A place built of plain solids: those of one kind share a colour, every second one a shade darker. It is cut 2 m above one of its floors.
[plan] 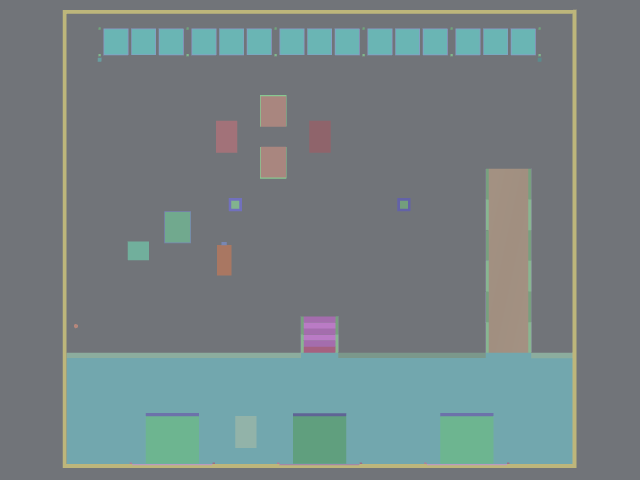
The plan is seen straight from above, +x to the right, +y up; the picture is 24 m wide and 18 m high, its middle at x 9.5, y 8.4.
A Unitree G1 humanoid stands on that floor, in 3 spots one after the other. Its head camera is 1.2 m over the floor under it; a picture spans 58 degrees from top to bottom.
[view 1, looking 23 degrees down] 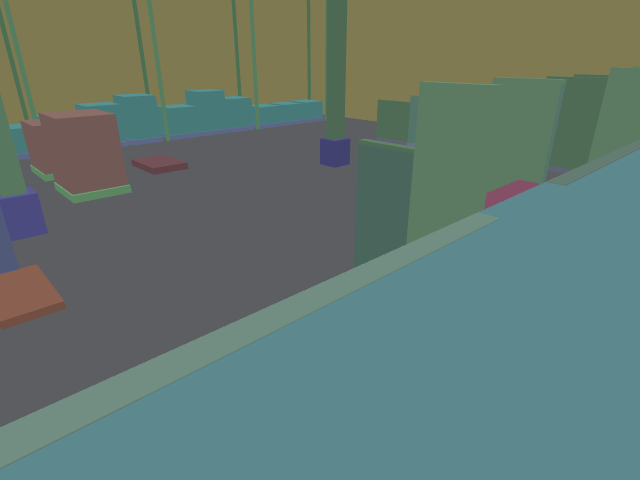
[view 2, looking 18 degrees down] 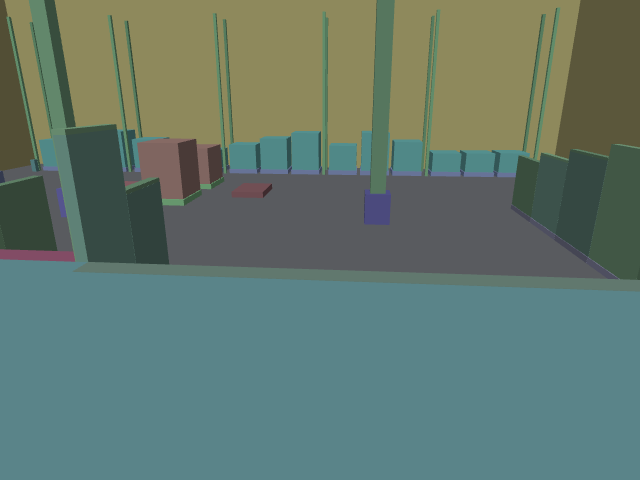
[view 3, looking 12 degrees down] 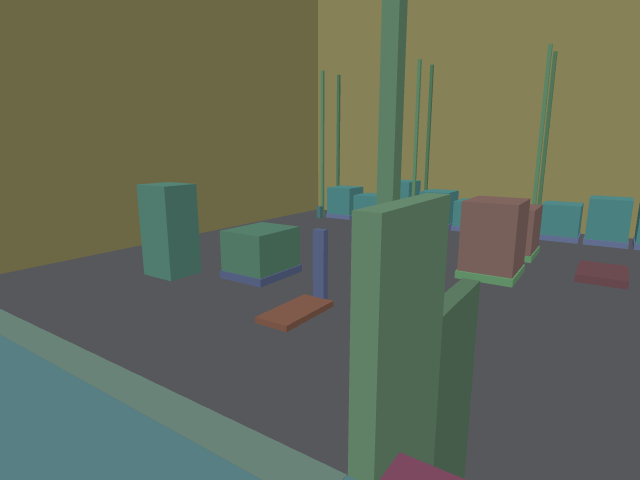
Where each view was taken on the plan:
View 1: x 5.49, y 2.57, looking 47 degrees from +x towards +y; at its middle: ground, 6.01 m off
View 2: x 12.25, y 1.20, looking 95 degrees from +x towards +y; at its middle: ground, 7.60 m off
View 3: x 9.48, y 2.95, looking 124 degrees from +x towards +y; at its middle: pallet_truck_handle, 6.48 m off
